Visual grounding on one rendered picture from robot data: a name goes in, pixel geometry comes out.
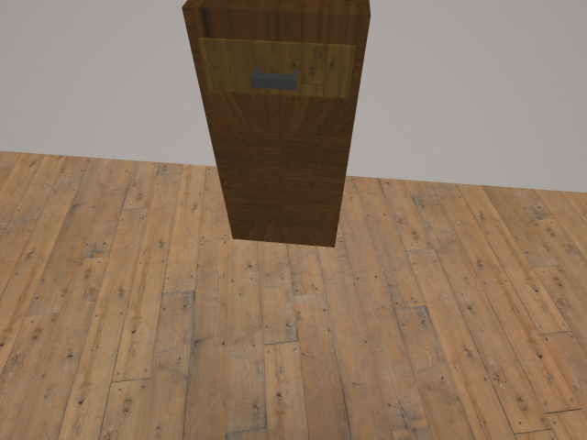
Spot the handle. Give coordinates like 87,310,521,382
250,67,297,90

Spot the cabinet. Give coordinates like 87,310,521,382
182,0,371,248

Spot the drawer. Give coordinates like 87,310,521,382
198,38,356,98

